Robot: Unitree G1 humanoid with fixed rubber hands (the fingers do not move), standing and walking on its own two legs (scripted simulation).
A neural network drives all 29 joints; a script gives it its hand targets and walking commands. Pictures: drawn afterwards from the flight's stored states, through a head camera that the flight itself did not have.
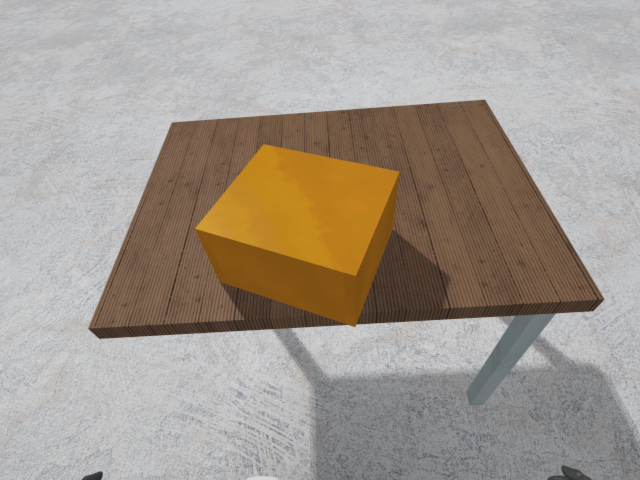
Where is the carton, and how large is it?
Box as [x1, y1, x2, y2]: [195, 144, 399, 326]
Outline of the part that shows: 263,144 195,228 219,281 355,326 392,229 399,172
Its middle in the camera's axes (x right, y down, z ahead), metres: -0.03 -0.01 +0.70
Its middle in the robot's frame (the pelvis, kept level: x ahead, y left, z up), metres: +0.53 +0.03 -0.04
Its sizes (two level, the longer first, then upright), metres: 0.271 0.236 0.150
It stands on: a table, 0.65 m high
